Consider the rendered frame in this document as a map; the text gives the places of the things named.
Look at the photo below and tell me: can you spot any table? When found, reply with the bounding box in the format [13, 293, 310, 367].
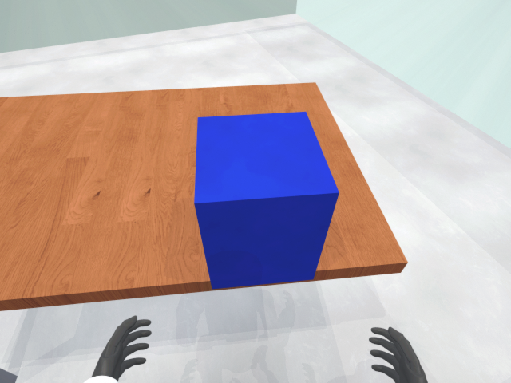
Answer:
[0, 82, 408, 383]

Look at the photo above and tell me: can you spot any carton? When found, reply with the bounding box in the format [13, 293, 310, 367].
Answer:
[194, 112, 339, 289]

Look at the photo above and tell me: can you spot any robot right hand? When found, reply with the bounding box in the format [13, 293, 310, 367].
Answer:
[369, 327, 428, 383]

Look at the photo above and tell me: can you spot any robot left hand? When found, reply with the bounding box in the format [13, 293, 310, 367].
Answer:
[92, 315, 152, 382]

